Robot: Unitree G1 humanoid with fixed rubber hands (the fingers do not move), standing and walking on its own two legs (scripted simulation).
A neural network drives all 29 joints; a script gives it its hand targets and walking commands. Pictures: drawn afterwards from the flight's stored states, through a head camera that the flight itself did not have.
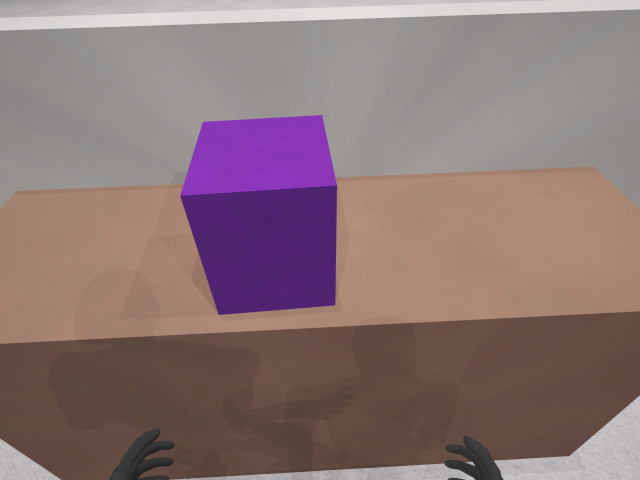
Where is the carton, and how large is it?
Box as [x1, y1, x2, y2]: [180, 115, 336, 314]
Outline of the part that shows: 321,115 208,121 202,123 180,196 219,314 334,304 336,183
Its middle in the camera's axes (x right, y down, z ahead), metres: -0.08 -0.04 +0.65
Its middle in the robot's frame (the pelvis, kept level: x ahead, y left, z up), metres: +0.53 +0.08 +0.07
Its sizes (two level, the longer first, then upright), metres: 0.210 0.200 0.250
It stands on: a pedestal, 0.71 m high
